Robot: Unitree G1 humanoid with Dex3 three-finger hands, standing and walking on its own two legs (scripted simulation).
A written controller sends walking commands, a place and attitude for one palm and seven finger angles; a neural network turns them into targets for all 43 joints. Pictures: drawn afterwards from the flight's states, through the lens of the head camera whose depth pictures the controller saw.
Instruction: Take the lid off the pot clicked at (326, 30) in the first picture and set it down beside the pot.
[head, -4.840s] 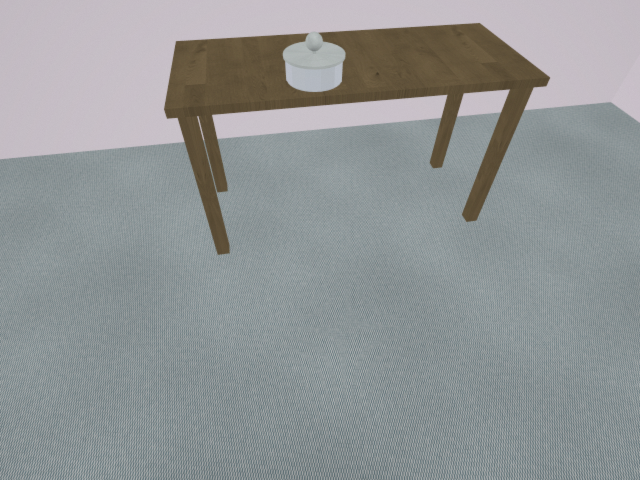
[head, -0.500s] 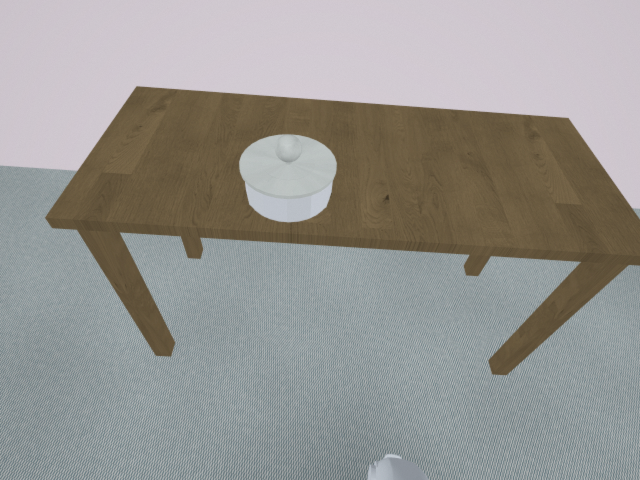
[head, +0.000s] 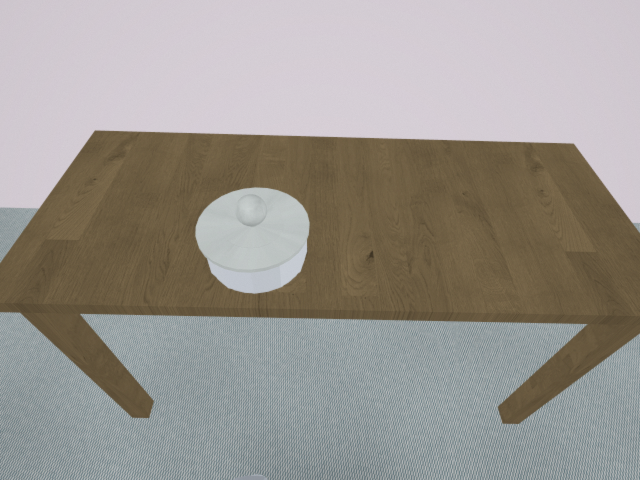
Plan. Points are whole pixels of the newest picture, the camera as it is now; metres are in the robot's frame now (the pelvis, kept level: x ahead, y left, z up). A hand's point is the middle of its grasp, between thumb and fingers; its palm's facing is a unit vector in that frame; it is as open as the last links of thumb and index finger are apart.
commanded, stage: come to a stop and stand still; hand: left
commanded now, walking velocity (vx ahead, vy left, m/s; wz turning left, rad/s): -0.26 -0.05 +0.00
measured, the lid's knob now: (251, 210) +0.51 +0.15 +0.03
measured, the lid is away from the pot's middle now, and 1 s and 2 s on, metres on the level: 0.00 0.00 0.00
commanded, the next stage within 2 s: look again from close up in 0.88 s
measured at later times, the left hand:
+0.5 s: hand out of the picture +0.02 +0.18 -0.17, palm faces +0.02 -0.96 -0.29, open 7.4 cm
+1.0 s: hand out of the picture +0.01 +0.13 -0.17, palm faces +0.02 -0.98 -0.19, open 7.3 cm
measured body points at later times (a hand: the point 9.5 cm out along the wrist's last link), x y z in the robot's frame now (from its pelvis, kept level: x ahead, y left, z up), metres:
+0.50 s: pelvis +0.01 -0.02 -0.01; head +0.03 -0.04 +0.44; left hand +0.02 +0.23 -0.15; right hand +0.08 -0.25 -0.17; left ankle +0.07 +0.12 -0.73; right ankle +0.00 -0.12 -0.74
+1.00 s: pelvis +0.01 -0.04 +0.00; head +0.01 -0.04 +0.45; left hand +0.01 +0.18 -0.16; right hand -0.05 -0.24 -0.16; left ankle +0.04 +0.12 -0.74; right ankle +0.00 -0.12 -0.74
